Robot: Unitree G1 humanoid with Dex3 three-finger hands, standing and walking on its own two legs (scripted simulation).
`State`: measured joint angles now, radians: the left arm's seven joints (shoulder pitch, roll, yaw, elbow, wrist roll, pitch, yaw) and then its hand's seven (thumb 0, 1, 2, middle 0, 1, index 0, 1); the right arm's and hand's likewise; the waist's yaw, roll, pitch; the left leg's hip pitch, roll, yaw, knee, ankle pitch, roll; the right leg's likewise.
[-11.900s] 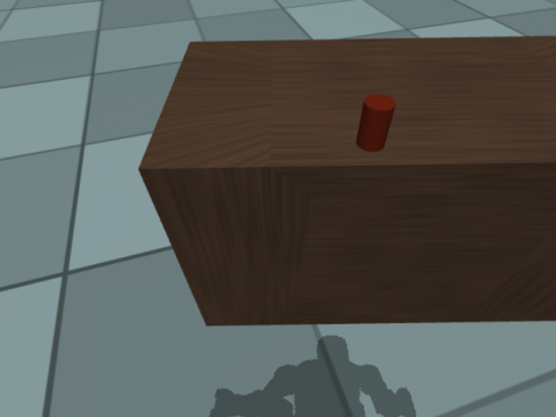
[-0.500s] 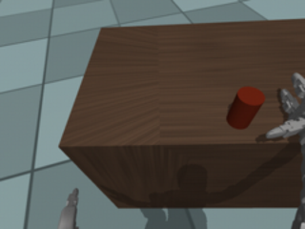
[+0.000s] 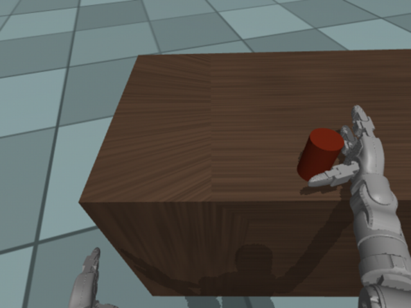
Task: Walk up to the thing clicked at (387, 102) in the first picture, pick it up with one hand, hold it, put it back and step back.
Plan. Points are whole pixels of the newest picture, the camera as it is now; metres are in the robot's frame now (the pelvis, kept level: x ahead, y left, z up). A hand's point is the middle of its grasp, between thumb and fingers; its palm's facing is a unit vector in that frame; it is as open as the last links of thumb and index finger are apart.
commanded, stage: close in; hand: right
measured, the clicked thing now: (318, 156) +0.40 -0.19 +0.09
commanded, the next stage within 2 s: rest palm in 0.08 s
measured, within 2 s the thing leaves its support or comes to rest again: leaves its support in 1.40 s
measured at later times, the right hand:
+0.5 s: hand (318, 156) +0.39 -0.18 +0.11, palm faces +0.15 +0.99 +0.00, open 17.1 cm
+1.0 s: hand (316, 157) +0.40 -0.18 +0.10, palm faces +0.15 +0.99 +0.01, open 10.2 cm
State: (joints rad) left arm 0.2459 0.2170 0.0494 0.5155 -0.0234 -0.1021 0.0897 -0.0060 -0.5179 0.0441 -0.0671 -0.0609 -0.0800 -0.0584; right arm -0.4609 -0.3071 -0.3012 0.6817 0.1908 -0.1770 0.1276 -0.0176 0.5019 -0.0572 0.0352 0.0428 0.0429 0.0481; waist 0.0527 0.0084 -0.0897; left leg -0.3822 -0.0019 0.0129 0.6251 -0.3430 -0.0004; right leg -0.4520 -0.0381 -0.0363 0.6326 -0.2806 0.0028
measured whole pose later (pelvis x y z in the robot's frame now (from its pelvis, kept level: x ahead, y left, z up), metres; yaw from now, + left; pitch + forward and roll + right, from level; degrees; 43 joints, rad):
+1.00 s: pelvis -0.01 -0.01 +0.00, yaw +1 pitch +5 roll +0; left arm 0.24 0.20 0.08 0.52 -0.01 -0.09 0.06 -0.01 -0.54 0.07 -0.05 -0.05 -0.06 -0.06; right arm -0.46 -0.25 -0.25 0.68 0.15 -0.21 0.02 -0.01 0.21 -0.42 0.86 0.64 0.87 0.65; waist 0.06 0.00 -0.06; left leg -0.40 0.00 0.00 0.64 -0.33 -0.01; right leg -0.46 -0.04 -0.05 0.64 -0.27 0.00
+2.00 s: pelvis +0.00 +0.00 +0.01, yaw +0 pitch +2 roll +0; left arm 0.24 0.23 0.07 0.55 -0.03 -0.11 0.10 -0.01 -0.55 0.07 -0.06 -0.05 -0.06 -0.06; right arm -0.51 -0.29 -0.25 0.50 0.18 0.04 0.02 0.00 0.20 -1.10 0.77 1.09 0.79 1.09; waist 0.04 -0.02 -0.04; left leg -0.28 0.00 0.00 0.56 -0.31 0.00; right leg -0.34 -0.04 -0.05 0.54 -0.24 0.01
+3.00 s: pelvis -0.01 +0.01 +0.01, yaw -1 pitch -2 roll +0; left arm 0.24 0.25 0.07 0.63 -0.05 -0.14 0.06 -0.01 -0.51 0.04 -0.04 -0.05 -0.05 -0.05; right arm -0.50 -0.32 -0.28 0.04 0.22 0.54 0.05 0.00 0.22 -1.12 0.77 1.10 0.79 1.11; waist -0.01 -0.07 -0.06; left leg -0.19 0.01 0.03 0.51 -0.29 0.01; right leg -0.25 -0.02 -0.02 0.49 -0.20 0.01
